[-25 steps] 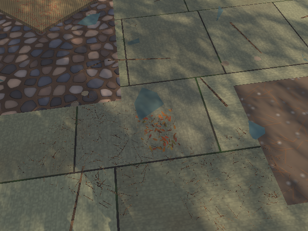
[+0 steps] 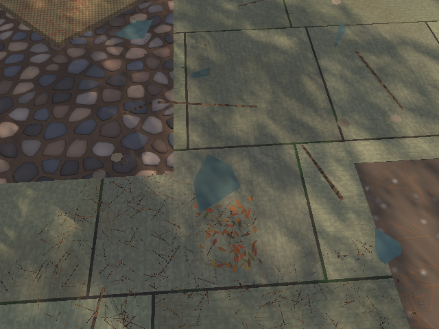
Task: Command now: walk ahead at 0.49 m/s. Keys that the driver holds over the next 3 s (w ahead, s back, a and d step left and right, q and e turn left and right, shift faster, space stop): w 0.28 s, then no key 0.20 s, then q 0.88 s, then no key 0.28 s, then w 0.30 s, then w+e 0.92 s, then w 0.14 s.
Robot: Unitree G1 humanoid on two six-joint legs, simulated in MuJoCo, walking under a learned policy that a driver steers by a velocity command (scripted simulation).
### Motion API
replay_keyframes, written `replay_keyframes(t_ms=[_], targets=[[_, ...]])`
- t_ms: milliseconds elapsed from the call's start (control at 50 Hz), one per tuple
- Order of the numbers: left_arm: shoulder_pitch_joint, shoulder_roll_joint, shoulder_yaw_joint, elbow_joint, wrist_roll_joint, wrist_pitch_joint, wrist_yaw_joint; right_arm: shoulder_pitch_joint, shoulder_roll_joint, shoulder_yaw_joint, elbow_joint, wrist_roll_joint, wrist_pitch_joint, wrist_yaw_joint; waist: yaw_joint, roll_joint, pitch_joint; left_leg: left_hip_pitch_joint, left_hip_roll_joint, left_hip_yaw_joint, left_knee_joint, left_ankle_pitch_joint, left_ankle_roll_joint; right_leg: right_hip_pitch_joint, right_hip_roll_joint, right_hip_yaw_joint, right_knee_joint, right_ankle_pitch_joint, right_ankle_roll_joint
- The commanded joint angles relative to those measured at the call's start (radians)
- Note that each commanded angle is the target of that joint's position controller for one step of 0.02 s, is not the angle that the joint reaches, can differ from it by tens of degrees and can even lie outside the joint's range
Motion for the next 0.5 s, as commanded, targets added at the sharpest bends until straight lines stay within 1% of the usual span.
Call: replay_keyframes(t_ms=[20,40,60,80,100,120,140,160,180,220,280,300,340,360,400,420,440,460,480,500], targets=[[0.092,0.074,0.024,-0.075,-0.019,-0.008,-0.012,0.455,-0.249,-0.08,0.097,-0.005,0.009,-0.012,-0.123,0.223,-0.337,0.762,0.47,-0.884,-0.226,-0.236,0.259,-0.67,0.027,0.06,0.895,-0.066,-0.003],[-0.015,0.143,0.034,-0.094,0.003,-0.005,-0.01,0.323,-0.188,-0.071,0.072,0.024,0.008,-0.003,-0.099,0.055,-0.162,0.596,0.426,-0.761,-0.312,-0.392,0.216,-0.749,-0.067,0.096,0.856,0.058,-0.023],[-0.103,0.152,0.04,-0.115,0.007,-0.008,-0.018,0.249,-0.131,-0.057,0.059,0.027,0.001,0.002,-0.083,0.013,-0.061,0.447,0.392,-0.644,-0.358,-0.361,0.191,-0.731,-0.096,0.079,0.804,0.133,-0.024],[-0.123,0.133,0.04,-0.117,0.009,-0.006,-0.021,0.236,-0.094,-0.046,0.073,0.018,-0.01,0.005,-0.046,-0.042,-0.006,0.341,0.356,-0.557,-0.386,-0.238,0.161,-0.687,-0.127,0.08,0.747,0.159,-0.019],[-0.119,0.113,0.038,-0.115,0.018,0.006,-0.025,0.251,-0.078,-0.038,0.088,0.016,-0.021,0.001,-0.019,-0.046,0.0,0.272,0.32,-0.477,-0.396,-0.14,0.135,-0.631,-0.151,0.084,0.697,0.167,-0.008],[-0.099,0.082,0.031,-0.108,0.023,0.019,-0.032,0.265,-0.068,-0.033,0.107,0.016,-0.031,-0.002,0.001,-0.023,-0.005,0.231,0.294,-0.416,-0.411,-0.079,0.116,-0.587,-0.163,0.076,0.658,0.173,0.006],[-0.102,0.069,0.029,-0.108,0.023,0.027,-0.036,0.295,-0.073,-0.032,0.125,0.018,-0.041,-0.003,0.005,-0.01,-0.004,0.217,0.279,-0.376,-0.418,-0.011,0.112,-0.581,-0.167,0.062,0.633,0.181,0.016],[-0.122,0.067,0.03,-0.116,0.023,0.032,-0.039,0.319,-0.086,-0.034,0.14,0.02,-0.049,-0.003,0.008,0.0,0.002,0.213,0.267,-0.338,-0.427,0.029,0.108,-0.6,-0.176,0.049,0.604,0.2,0.025],[-0.162,0.071,0.031,-0.13,0.022,0.037,-0.042,0.338,-0.102,-0.036,0.15,0.021,-0.052,-0.002,0.006,0.01,0.012,0.217,0.257,-0.307,-0.441,0.045,0.103,-0.636,-0.188,0.037,0.569,0.236,0.033],[-0.269,0.084,0.033,-0.166,0.02,0.042,-0.044,0.379,-0.113,-0.035,0.165,0.023,-0.051,-0.002,-0.015,0.016,0.034,0.249,0.237,-0.265,-0.458,0.098,0.085,-0.718,-0.207,0.011,0.482,0.322,0.05],[-0.398,0.082,0.029,-0.204,0.011,0.042,-0.046,0.442,-0.108,-0.028,0.183,0.026,-0.047,-0.002,-0.053,0.029,0.035,0.313,0.209,-0.213,-0.444,0.226,0.042,-0.761,-0.2,-0.024,0.323,0.432,0.067],[-0.427,0.073,0.026,-0.21,0.008,0.041,-0.046,0.457,-0.102,-0.023,0.189,0.025,-0.047,-0.004,-0.06,0.032,0.039,0.325,0.202,-0.191,-0.423,0.338,0.027,-0.746,-0.187,-0.039,0.267,0.458,0.071],[-0.466,0.051,0.015,-0.213,0.003,0.038,-0.042,0.493,-0.094,-0.015,0.206,0.021,-0.044,-0.011,-0.076,0.046,0.026,0.358,0.186,-0.139,-0.361,0.561,-0.003,-0.69,-0.149,-0.075,0.168,0.493,0.069],[-0.48,0.045,0.012,-0.212,0.002,0.037,-0.038,0.51,-0.092,-0.011,0.214,0.018,-0.041,-0.015,-0.086,0.058,0.016,0.379,0.182,-0.126,-0.333,0.623,-0.013,-0.663,-0.128,-0.088,0.132,0.499,0.067],[-0.497,0.049,0.01,-0.209,0.0,0.033,-0.03,0.531,-0.092,-0.006,0.228,0.01,-0.034,-0.022,-0.097,0.085,0.0,0.436,0.194,-0.127,-0.28,0.689,-0.015,-0.627,-0.098,-0.091,0.083,0.483,0.056],[-0.49,0.057,0.011,-0.205,0.0,0.029,-0.025,0.525,-0.095,-0.005,0.232,0.006,-0.032,-0.026,-0.091,0.097,-0.005,0.461,0.204,-0.134,-0.248,0.718,-0.012,-0.607,-0.087,-0.084,0.06,0.456,0.046],[-0.456,0.07,0.015,-0.192,0.003,0.023,-0.02,0.505,-0.101,-0.006,0.231,0.004,-0.03,-0.031,-0.071,0.107,-0.017,0.477,0.216,-0.143,-0.203,0.759,-0.01,-0.565,-0.075,-0.074,0.036,0.417,0.033],[-0.384,0.088,0.022,-0.165,0.006,0.016,-0.013,0.483,-0.107,-0.007,0.229,0.005,-0.031,-0.036,-0.038,0.113,-0.039,0.493,0.222,-0.158,-0.139,0.801,-0.013,-0.498,-0.059,-0.062,-0.004,0.393,0.016],[-0.276,0.103,0.031,-0.124,0.011,0.003,-0.007,0.458,-0.114,-0.01,0.229,0.013,-0.03,-0.038,0.014,0.094,-0.073,0.499,0.21,-0.155,-0.025,0.776,-0.025,-0.397,-0.049,-0.056,-0.103,0.448,-0.003],[-0.177,0.136,0.041,-0.09,0.026,-0.016,0.0,0.459,-0.108,-0.007,0.225,0.03,-0.033,-0.037,0.05,0.055,-0.123,0.409,0.177,-0.15,0.123,0.609,-0.045,-0.218,-0.113,-0.013,-0.168,0.682,-0.021]])
Next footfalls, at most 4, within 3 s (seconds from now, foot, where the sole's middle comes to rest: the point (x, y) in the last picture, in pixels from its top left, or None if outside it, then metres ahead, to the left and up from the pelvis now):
0.50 right None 0.43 -0.10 -0.75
1.04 left None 0.30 0.08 -0.75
1.54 right None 0.38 -0.10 -0.75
1.94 left None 0.27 0.08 -0.75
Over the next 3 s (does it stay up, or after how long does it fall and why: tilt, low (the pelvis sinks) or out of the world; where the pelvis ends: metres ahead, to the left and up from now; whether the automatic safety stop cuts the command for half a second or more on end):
stays up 0.82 0.19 0.01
